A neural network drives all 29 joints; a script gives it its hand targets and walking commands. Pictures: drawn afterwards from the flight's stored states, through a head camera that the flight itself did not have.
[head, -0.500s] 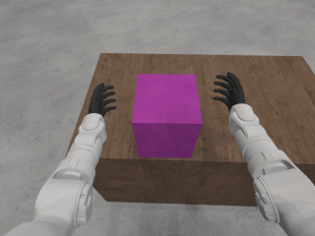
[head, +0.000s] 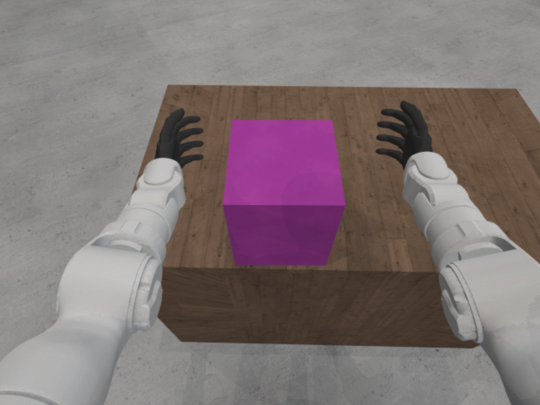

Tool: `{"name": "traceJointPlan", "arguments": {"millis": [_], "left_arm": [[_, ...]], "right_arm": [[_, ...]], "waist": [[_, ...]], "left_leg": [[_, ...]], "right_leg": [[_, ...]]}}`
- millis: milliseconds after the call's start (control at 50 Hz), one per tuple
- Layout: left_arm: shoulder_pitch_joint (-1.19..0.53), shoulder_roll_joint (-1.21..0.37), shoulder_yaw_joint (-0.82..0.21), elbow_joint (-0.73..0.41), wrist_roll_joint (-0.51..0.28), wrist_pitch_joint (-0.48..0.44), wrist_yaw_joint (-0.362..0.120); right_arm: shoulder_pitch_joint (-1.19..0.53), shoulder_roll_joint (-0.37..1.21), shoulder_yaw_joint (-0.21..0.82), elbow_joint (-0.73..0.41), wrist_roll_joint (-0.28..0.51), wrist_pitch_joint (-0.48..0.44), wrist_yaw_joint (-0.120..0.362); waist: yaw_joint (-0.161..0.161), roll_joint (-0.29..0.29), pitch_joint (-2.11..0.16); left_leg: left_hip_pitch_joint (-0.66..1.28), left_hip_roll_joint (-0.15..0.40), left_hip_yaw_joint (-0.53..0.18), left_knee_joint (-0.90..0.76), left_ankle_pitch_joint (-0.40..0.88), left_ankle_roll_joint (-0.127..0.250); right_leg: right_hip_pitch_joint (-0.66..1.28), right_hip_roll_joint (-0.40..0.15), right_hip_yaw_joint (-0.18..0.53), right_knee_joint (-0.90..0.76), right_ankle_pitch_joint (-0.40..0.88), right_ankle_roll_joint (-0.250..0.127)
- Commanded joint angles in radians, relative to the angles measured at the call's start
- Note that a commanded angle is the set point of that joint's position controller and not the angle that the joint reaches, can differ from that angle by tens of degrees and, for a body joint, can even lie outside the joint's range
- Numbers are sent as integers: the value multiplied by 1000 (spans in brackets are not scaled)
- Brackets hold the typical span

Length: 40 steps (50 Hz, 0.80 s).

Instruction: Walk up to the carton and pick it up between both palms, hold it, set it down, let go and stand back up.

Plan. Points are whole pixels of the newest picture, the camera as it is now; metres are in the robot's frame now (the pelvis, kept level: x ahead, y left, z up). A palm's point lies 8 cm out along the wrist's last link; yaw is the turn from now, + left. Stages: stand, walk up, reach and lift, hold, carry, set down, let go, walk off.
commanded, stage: reach and lift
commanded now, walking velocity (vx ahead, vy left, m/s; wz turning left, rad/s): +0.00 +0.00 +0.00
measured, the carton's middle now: (281, 196) +0.47 +0.04 -0.02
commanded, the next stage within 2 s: none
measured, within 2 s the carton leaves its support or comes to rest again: neither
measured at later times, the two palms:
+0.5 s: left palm (192, 197) +0.44 +0.19 +0.00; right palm (369, 205) +0.46 -0.11 -0.01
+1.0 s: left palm (203, 207) +0.43 +0.17 -0.01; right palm (360, 194) +0.46 -0.09 +0.02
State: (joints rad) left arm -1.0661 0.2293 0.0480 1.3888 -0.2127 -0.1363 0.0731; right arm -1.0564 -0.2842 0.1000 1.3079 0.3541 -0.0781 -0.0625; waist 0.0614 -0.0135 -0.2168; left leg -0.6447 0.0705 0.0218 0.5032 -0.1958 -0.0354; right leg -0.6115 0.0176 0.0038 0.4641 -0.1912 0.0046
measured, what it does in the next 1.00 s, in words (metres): stands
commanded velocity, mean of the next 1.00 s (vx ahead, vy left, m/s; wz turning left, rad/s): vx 0.00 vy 0.00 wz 0.00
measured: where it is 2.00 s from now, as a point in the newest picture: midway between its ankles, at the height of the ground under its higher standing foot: outside the picture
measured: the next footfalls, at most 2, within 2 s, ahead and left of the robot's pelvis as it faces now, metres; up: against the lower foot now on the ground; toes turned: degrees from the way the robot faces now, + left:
none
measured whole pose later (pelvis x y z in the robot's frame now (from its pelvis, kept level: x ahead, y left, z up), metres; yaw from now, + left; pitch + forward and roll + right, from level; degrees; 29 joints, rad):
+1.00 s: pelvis -0.01 +0.00 -0.02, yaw +1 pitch +28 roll -1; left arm -0.96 0.07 0.38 1.36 0.11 -0.43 0.14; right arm -1.01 -0.02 -0.37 1.29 -0.14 -0.34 -0.13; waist 0.03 -0.01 -0.22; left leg -0.90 0.07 0.00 0.65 -0.24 -0.03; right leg -0.86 0.01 -0.02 0.62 -0.24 0.00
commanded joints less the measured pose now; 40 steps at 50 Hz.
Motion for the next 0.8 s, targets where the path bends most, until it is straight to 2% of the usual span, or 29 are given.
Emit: {"name": "traceJointPlan", "arguments": {"millis": [0,100,160,200,260,280,320,380,460,600,640,720,780], "left_arm": [[-356,141,2,-58,4,-179,-18],[-570,143,-58,-250,-63,-280,12],[-600,130,-70,-312,-73,-313,29],[-574,122,-65,-292,-64,-324,28],[-516,119,-42,-191,-30,-335,12],[-463,98,-7,-146,-5,-346,10],[-411,94,38,-87,32,-366,1],[-362,78,92,-53,82,-373,-2],[-341,51,128,-49,126,-352,5],[-379,25,165,-119,125,-348,34],[-398,7,172,-142,130,-358,36],[-413,-27,184,-161,165,-372,40],[-439,-76,188,-186,196,-374,42]], "right_arm": [[-384,-63,2,-82,-17,-133,12],[-425,-71,-121,-182,-96,-208,8],[-437,-68,-204,-234,-186,-229,-2],[-433,-58,-243,-242,-238,-237,-11],[-422,-51,-270,-228,-287,-258,-27],[-418,-18,-230,-234,-270,-278,-26],[-408,0,-213,-226,-273,-311,-27],[-400,11,-186,-221,-261,-348,-24],[-404,1,-190,-208,-251,-365,-21],[-409,46,-181,-180,-258,-328,-20],[-402,80,-180,-144,-262,-311,-17],[-387,139,-189,-108,-276,-291,-9],[-389,185,-242,-112,-321,-286,-6]], "waist": [[19,-37,-572],[-21,133,-796],[-55,170,-950],[-70,158,-1017],[-75,113,-1053],[-34,73,-1068],[-15,27,-1046],[9,-11,-1015],[11,-35,-922],[8,-84,-829],[8,-72,-806],[16,-7,-812],[1,43,-828]], "left_leg": [[195,-52,42,20,390,-17],[296,-49,60,82,382,-79],[331,-51,62,133,384,-95],[310,-54,61,160,401,-95],[244,-59,60,184,440,-88],[204,-56,68,189,450,-82],[136,-61,73,192,473,-68],[103,-63,80,190,519,-56],[135,-55,84,169,515,-51],[109,-50,81,167,443,-30],[103,-47,81,168,420,-25],[129,-50,78,176,414,-29],[152,-52,78,180,403,-36]], "right_leg": [[290,-7,-18,21,344,27],[117,11,-56,43,278,-1],[48,24,-67,68,293,-15],[56,27,-65,92,338,-15],[132,26,-56,124,425,-6],[167,16,-64,162,444,11],[231,14,-54,191,510,31],[308,17,-51,219,582,45],[282,33,-52,198,543,41],[230,36,-39,188,459,38],[219,24,-33,185,433,33],[172,17,-32,182,394,22],[141,12,-35,173,356,14]]}}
